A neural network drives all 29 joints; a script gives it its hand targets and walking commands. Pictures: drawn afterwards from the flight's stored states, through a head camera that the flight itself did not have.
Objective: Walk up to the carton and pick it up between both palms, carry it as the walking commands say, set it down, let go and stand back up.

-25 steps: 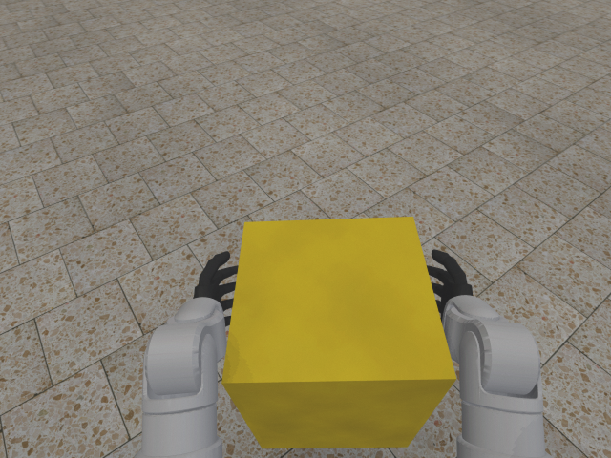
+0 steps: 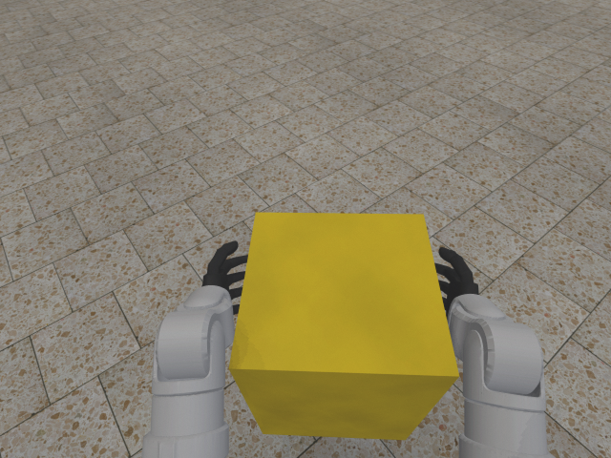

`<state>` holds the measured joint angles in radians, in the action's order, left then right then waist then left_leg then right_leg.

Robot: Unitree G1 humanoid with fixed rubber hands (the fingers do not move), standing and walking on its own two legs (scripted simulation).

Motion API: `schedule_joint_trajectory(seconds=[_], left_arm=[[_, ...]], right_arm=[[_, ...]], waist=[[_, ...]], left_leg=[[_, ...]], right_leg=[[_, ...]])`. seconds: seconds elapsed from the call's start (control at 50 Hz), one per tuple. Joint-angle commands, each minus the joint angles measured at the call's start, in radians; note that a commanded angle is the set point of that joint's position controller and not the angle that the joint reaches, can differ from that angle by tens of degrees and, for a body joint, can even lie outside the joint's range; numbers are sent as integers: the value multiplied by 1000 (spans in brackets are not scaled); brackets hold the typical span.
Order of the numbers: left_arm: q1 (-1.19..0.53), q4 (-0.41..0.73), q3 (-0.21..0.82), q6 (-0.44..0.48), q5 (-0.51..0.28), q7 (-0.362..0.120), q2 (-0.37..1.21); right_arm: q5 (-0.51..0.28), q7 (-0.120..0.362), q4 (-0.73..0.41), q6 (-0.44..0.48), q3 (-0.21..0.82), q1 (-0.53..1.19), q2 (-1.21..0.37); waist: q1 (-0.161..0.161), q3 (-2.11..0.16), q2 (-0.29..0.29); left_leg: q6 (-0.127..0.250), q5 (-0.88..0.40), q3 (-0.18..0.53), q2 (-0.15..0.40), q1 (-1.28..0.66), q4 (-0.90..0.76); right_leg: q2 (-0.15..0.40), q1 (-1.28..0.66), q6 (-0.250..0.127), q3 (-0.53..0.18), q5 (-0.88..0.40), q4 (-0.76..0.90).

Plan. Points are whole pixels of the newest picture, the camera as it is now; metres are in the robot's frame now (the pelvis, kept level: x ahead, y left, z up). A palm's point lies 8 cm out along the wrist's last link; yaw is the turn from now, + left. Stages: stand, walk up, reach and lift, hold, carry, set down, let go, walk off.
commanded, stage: carry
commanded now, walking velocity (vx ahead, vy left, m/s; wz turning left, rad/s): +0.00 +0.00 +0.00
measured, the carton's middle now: (335, 334) +0.27 -0.01 +0.02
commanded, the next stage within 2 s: none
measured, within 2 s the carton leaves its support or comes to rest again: neither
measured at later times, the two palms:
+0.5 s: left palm (227, 307) +0.27 +0.12 +0.07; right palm (469, 312) +0.27 -0.17 +0.07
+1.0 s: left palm (216, 315) +0.27 +0.14 +0.07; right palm (459, 318) +0.26 -0.16 +0.07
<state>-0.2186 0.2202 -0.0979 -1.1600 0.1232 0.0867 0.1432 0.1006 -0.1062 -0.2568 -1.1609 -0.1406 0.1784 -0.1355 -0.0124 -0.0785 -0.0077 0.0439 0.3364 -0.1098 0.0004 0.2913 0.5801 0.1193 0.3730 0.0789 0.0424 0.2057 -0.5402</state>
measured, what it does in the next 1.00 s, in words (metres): stands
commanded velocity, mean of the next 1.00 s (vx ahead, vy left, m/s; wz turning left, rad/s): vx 0.00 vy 0.00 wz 0.00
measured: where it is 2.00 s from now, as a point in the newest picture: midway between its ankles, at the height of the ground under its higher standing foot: outside the picture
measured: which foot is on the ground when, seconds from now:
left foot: down 0.00-1.00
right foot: down 0.00-1.00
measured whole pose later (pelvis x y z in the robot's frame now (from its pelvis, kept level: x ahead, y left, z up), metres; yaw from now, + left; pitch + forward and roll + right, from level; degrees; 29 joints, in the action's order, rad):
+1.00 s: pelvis -0.01 +0.00 +0.00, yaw -1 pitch +2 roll +0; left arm -0.17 0.12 -0.10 -1.00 0.13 0.07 0.14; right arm 0.12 -0.08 -0.14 -1.00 -0.13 0.15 -0.13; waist 0.01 -0.09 -0.01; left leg 0.04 0.32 -0.12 0.01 0.29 0.58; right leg 0.11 0.37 0.07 0.04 0.18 -0.52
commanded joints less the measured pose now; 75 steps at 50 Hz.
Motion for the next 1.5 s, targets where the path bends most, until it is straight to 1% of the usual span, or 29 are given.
schedule_joint_trajectory(seconds=[0.0, 0.14, 0.18, 0.24, 0.28, 0.46, 0.54, 0.56, 0.6, 0.64, 0.66, 0.74, 0.8, 0.86, 0.9, 0.96, 0.98, 1.0, 1.02, 1.12, 1.16, 1.18, 1.26, 1.28, 1.34, 1.38, 1.42, 1.44, 1.48], left_arm=[[-428, 23, 648, 13, -359, -231, 910], [-443, 63, 657, 44, -378, -241, 908], [-375, -154, 525, 81, -276, -243, 870], [-482, 153, 718, 72, -423, -242, 930], [-452, -19, 591, 79, -321, -238, 862], [-427, 88, 656, 89, -364, -229, 867], [-383, -123, 525, 134, -246, -227, 814], [-419, 104, 671, 114, -362, -226, 866], [-426, -20, 591, 131, -299, -225, 841], [-422, 60, 642, 126, -331, -219, 843], [-371, -107, 558, 141, -262, -222, 828], [-464, 140, 676, 138, -381, -224, 861], [-390, -89, 544, 166, -255, -221, 785], [-421, -4, 605, 182, -296, -220, 826], [-385, -83, 572, 182, -279, -221, 825], [-460, 134, 671, 157, -361, -213, 839], [-347, -80, 586, 159, -284, -215, 809], [-398, 16, 608, 160, -304, -213, 808], [-384, -173, 505, 176, -214, -213, 768], [-458, 22, 616, 170, -322, -216, 851], [-384, -217, 489, 186, -222, -225, 799], [-386, -54, 589, 177, -307, -221, 830], [-481, 44, 608, 187, -321, -214, 819], [-413, -119, 518, 202, -247, -215, 782], [-442, 80, 636, 185, -339, -211, 837], [-398, -160, 495, 231, -220, -209, 762], [-388, -104, 551, 226, -258, -210, 790], [-457, 214, 716, 203, -387, -209, 835], [-470, 301, 767, 115, -458, -211, 872]], right_arm=[[-347, 259, -67, 21, 685, 522, -860], [-341, 251, -68, 43, 707, 501, -901], [-221, 251, 127, 81, 576, 427, -832], [-370, 248, -152, 76, 754, 508, -889], [-253, 245, 73, 83, 605, 425, -842], [-340, 247, -93, 93, 709, 484, -856], [-219, 250, 135, 140, 569, 434, -802], [-324, 244, -114, 125, 712, 473, -840], [-250, 247, 81, 137, 605, 410, -829], [-296, 244, -30, 131, 665, 444, -830], [-227, 242, 76, 153, 583, 448, -789], [-326, 232, -118, 145, 722, 487, -857], [-186, 230, 147, 170, 565, 360, -785], [-251, 235, 3, 193, 623, 464, -801], [-233, 232, 31, 198, 608, 463, -780], [-301, 229, -86, 165, 683, 452, -832], [-222, 227, 71, 168, 589, 379, -766], [-249, 232, 19, 163, 627, 412, -783], [-149, 234, 253, 178, 498, 342, -754], [-280, 232, -63, 185, 647, 528, -809], [-152, 232, 192, 199, 500, 426, -746], [-252, 227, -14, 194, 626, 475, -781], [-262, 230, 15, 184, 638, 465, -818], [-181, 229, 162, 203, 540, 405, -768], [-287, 223, -92, 198, 664, 481, -815], [-156, 230, 217, 234, 500, 383, -759], [-200, 228, 116, 233, 561, 396, -770], [-327, 226, -163, 209, 734, 434, -841], [-416, 223, -275, 121, 806, 477, -889]], waist=[[16, -260, 50], [16, -276, -64], [16, -280, -88], [14, -221, 25], [14, -228, -10], [18, -238, -2], [19, -219, -13], [15, -238, 9], [19, -232, 33], [19, -232, 31], [22, -233, 15], [15, -259, -24], [14, -240, -48], [16, -260, 46], [18, -228, -8], [19, -200, 40], [19, -247, 16], [17, -194, 56], [21, -193, 29], [18, -205, 5], [17, -165, -14], [18, -185, -13], [18, -160, -8], [18, -206, -4], [16, -245, 23], [18, -259, 7], [15, -255, 18], [12, -267, 12], [9, -258, 29]], left_leg=[[-20, -401, 83, 127, -71, -92], [-12, -290, 70, 111, -44, -70], [-12, -224, 67, 110, -52, -59], [-30, -218, 61, 108, -55, -98], [-23, -100, 72, 121, -46, -122], [-14, -175, 74, 122, -45, -117], [-16, -219, 72, 133, -48, -112], [-16, -242, 80, 121, -37, -123], [-14, -166, 90, 125, -16, -136], [-20, -225, 91, 128, -33, -140], [-10, -212, 88, 130, -44, -128], [-11, -258, 74, 116, -54, -98], [-23, -155, 62, 113, -37, -101], [-14, -254, 74, 117, -64, -108], [-3, -186, 92, 127, -29, -127], [-6, -260, 101, 141, -41, -140], [-5, -291, 89, 128, -63, -122], [-12, -301, 106, 141, -48, -155], [-2, -229, 112, 146, -37, -164], [-1, -179, 83, 122, -45, -148], [-2, -44, 81, 113, -3, -173], [-2, -62, 89, 112, 6, -178], [-4, -60, 100, 121, 18, -182], [0, -107, 89, 119, -27, -161], [-3, -232, 85, 117, -80, -148], [-3, -217, 73, 117, -84, -127], [-11, -304, 90, 138, -77, -123], [-12, -327, 116, 170, -79, -114], [5, -418, 146, 233, -121, -100]], right_leg=[[30, -130, -71, -16, -265, -14], [34, -188, -80, -17, -324, 11], [43, -188, -79, -28, -349, 26], [43, -119, -81, -45, -288, 34], [34, -136, -82, -33, -161, 67], [25, -152, -79, -23, -200, 48], [27, -151, -75, -22, -220, 48], [24, -144, -70, -16, -217, 33], [20, -155, -71, -18, -169, 54], [16, -140, -70, -9, -160, 36], [15, -116, -71, -18, -145, 46], [31, -167, -77, -19, -253, 29], [38, -155, -75, -30, -228, 54], [36, -134, -78, -27, -225, 34], [21, -129, -68, -19, -164, 53], [10, -116, -67, -2, -144, 34], [12, -121, -69, -5, -166, 18], [3, -86, -62, -5, -124, 13], [3, -93, -63, -7, -80, 32], [10, -104, -66, -11, -100, 54], [14, -99, -72, -18, -79, 73], [14, -125, -73, -11, -78, 54], [13, -129, -66, -6, -72, 58], [17, -126, -65, -12, -122, 62], [18, -108, -61, -11, -170, 42], [23, -123, -75, -23, -179, 41], [16, -109, -65, -8, -206, 24], [8, -107, -56, 0, -195, 13], [-19, -43, -41, 31, -146, -45]])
